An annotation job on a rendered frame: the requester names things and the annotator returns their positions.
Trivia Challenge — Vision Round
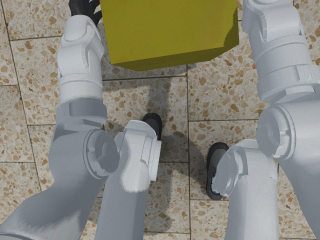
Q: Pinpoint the left robot hand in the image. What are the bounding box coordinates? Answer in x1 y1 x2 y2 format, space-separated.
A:
68 0 103 28

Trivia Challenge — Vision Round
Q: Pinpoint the right robot upper arm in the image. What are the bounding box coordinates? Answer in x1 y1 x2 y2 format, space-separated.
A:
255 99 320 240

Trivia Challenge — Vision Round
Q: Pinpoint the right robot foot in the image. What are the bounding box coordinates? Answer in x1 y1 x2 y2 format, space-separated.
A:
205 142 229 201

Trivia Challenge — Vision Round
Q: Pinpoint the right robot forearm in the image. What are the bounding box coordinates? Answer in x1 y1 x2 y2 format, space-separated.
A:
241 0 320 105

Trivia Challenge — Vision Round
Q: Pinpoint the left robot foot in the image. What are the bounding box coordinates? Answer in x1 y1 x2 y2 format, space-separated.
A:
142 112 162 141

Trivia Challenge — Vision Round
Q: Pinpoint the left robot forearm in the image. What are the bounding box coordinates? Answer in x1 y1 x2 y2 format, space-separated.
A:
48 14 108 165

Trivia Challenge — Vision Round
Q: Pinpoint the carton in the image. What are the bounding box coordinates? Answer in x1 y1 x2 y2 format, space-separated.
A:
99 0 240 72

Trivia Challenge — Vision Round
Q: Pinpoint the robot foot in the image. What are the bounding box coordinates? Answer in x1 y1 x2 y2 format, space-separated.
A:
142 112 162 141
205 142 229 201

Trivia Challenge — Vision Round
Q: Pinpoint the left robot upper arm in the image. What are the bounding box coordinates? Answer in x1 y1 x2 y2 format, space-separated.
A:
0 128 120 240

